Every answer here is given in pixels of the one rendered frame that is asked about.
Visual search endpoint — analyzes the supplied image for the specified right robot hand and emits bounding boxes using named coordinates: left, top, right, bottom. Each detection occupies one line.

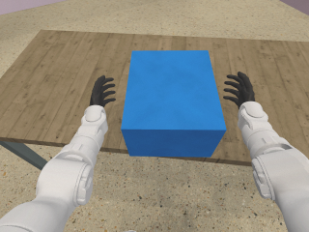
left=223, top=72, right=255, bottom=109

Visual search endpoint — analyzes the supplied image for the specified left robot hand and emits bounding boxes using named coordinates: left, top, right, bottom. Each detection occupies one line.
left=89, top=75, right=116, bottom=107

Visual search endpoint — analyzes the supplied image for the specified right robot forearm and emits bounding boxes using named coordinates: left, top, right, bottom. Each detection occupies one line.
left=238, top=101, right=309, bottom=166

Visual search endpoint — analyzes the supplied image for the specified table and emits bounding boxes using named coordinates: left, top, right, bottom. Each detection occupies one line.
left=0, top=29, right=309, bottom=171

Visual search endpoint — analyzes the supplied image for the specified left robot forearm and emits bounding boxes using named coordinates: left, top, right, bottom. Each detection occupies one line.
left=36, top=104, right=108, bottom=195

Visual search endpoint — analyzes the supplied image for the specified carton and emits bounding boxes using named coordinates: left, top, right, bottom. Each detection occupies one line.
left=121, top=50, right=227, bottom=158

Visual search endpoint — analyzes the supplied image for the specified robot left upper arm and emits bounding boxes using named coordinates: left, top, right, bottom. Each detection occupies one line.
left=0, top=159, right=94, bottom=232

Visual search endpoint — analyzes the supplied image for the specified robot right upper arm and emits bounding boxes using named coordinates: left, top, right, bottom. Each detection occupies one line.
left=251, top=148, right=309, bottom=232

